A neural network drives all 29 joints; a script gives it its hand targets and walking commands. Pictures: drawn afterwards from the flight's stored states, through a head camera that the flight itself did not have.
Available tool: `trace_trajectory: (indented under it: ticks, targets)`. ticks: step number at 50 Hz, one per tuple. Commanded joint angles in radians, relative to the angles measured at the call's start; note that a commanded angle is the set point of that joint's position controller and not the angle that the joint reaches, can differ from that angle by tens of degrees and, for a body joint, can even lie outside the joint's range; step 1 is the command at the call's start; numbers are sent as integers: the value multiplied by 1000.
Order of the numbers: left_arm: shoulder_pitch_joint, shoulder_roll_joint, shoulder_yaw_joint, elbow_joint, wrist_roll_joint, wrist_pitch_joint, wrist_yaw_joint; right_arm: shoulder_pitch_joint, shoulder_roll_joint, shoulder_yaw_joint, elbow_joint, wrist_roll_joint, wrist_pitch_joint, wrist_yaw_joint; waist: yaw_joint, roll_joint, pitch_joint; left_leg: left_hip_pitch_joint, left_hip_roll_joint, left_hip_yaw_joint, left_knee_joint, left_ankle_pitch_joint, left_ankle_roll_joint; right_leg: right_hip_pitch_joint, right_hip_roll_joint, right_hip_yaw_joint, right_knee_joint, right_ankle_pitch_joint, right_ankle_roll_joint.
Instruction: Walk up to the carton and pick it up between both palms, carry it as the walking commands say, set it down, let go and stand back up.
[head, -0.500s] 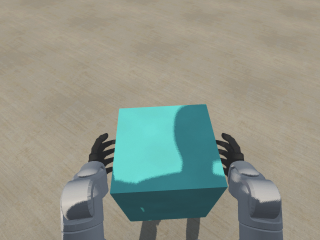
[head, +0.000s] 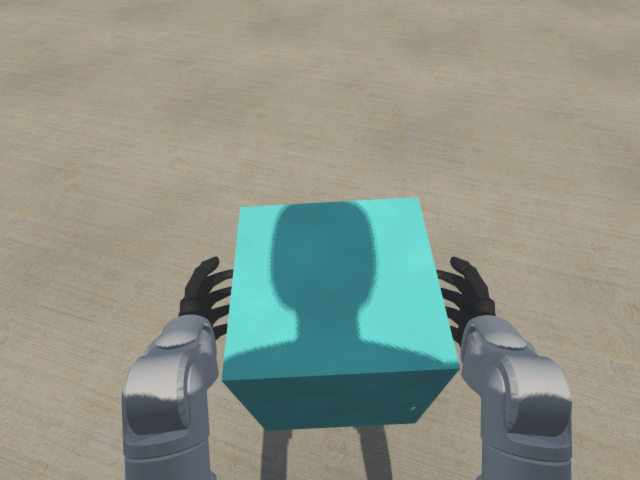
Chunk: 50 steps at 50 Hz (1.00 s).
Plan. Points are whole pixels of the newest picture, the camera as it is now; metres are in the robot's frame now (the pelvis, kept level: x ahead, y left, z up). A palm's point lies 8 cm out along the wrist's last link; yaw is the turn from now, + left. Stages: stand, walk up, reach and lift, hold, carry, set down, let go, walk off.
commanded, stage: carry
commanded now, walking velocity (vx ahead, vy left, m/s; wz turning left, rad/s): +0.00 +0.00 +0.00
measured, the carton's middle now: (335, 324) +0.31 +0.00 +0.02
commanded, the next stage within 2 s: none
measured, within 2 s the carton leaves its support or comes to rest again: neither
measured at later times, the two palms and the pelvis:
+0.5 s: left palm (196, 339) +0.25 +0.15 +0.10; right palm (491, 387) +0.21 -0.15 +0.09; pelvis -0.03 +0.04 +0.01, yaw -7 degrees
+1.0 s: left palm (177, 357) +0.24 +0.17 +0.09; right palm (474, 394) +0.20 -0.13 +0.09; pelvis -0.04 +0.05 +0.01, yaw -7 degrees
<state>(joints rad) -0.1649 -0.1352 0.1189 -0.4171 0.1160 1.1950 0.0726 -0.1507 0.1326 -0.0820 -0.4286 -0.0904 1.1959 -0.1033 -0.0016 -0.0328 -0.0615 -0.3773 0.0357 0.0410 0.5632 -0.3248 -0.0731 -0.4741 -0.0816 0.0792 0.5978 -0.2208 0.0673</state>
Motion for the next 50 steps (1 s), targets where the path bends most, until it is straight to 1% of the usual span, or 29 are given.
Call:
trace_trajectory:
  ticks: [1,2,3,4,5,6,7,9,11,12,13,14,15,16,17,18,20,22,23,25,28,31,37,50]
  targets:
    - [-317,-848,-719,-1,-403,25,-257,-349,875,671,-23,364,5,255,29,140,-274,349,303,-238,-263,261,51,-95,30,-43,206,-211,-39]
    - [-379,-831,-733,-32,-403,24,-257,-358,894,655,23,350,-5,261,25,424,-288,247,458,-362,-277,340,196,-175,73,-117,391,-470,-22]
    - [-467,-835,-752,-52,-417,20,-259,-371,922,647,29,357,-8,261,12,346,-249,178,399,-311,-250,349,222,-155,36,-45,518,-419,-31]
    - [-501,-858,-761,-59,-432,16,-260,-385,933,647,19,362,-11,262,14,270,-219,139,328,-217,-231,348,203,-147,40,-55,568,-336,-34]
    - [-517,-875,-765,-61,-442,12,-260,-413,931,638,6,361,-15,263,18,219,-210,135,280,-136,-214,367,177,-129,30,-63,571,-263,-27]
    - [-525,-884,-778,-68,-451,10,-257,-426,930,631,7,364,-19,265,17,228,-217,158,253,-84,-195,408,167,-119,28,-82,519,-231,-22]
    - [-522,-883,-779,-64,-453,11,-253,-419,918,625,10,360,-19,265,16,231,-231,184,230,-47,-172,468,164,-93,39,-111,454,-224,-14]
    - [-486,-879,-770,-40,-446,15,-245,-388,897,615,24,351,-15,265,10,243,-272,242,228,-44,-137,554,172,-19,51,-144,292,-243,-15]
    - [-451,-870,-748,5,-430,23,-244,-360,880,606,59,337,-9,265,-1,245,-292,285,243,-74,-120,584,193,38,69,-171,137,-252,-28]
    - [-434,-866,-735,26,-422,25,-245,-356,876,606,74,334,-8,265,0,240,-294,298,249,-86,-110,588,197,68,77,-181,38,-214,-35]
    - [-416,-868,-726,46,-414,27,-248,-361,873,607,86,333,-7,264,13,211,-290,290,239,-72,-86,581,180,131,72,-189,-131,-85,-41]
    - [-410,-870,-717,61,-412,28,-251,-359,873,609,93,331,-7,263,9,203,-297,258,226,-68,-61,571,153,224,43,-168,-221,2,-39]
    - [-406,-878,-709,79,-410,30,-253,-360,874,615,102,329,-10,261,3,179,-309,201,215,-62,-33,560,123,319,-25,-100,-256,57,-43]
    - [-402,-874,-703,86,-404,27,-258,-375,870,634,92,333,-9,261,-10,49,-321,106,166,-26,-8,503,81,411,-133,-12,-151,403,-67]
    - [-391,-886,-700,93,-391,16,-259,-404,870,657,60,347,-4,265,-7,-75,-305,111,126,13,-52,315,59,371,-151,-24,-113,526,-97]
    - [-395,-895,-692,91,-387,12,-258,-443,885,663,43,359,-2,268,-5,-119,-293,130,115,24,-63,219,54,338,-140,-30,-134,483,-102]
    - [-423,-901,-681,82,-387,8,-255,-516,903,679,11,382,-3,275,2,-94,-256,146,107,38,-67,189,62,282,-111,-44,-160,306,-98]
    - [-423,-884,-674,89,-382,8,-249,-530,899,682,11,385,1,280,8,-60,-230,148,112,34,-83,175,71,245,-85,-63,-165,134,-92]
    - [-421,-875,-671,91,-378,9,-246,-523,893,678,22,383,4,281,10,-37,-221,148,118,30,-91,168,75,230,-75,-67,-164,84,-92]
    - [-422,-861,-667,96,-369,10,-242,-500,887,666,54,374,7,282,11,-2,-206,143,126,25,-107,150,78,212,-63,-67,-165,34,-92]
    - [-435,-857,-666,106,-362,8,-242,-477,888,644,98,358,5,282,9,32,-196,140,130,22,-118,142,77,200,-56,-62,-168,31,-93]
    - [-455,-863,-670,113,-363,1,-244,-472,892,626,123,344,-5,280,5,44,-197,147,133,21,-122,143,79,192,-52,-60,-171,38,-93]
    - [-475,-872,-678,119,-368,-21,-248,-472,892,607,132,323,-34,270,2,39,-210,156,135,15,-126,136,87,187,-45,-61,-175,33,-92]
    - [-432,-852,-673,119,-344,-60,-238,-446,866,610,118,311,-72,261,7,39,-236,142,137,7,-130,169,98,209,-43,-69,-162,56,-89]
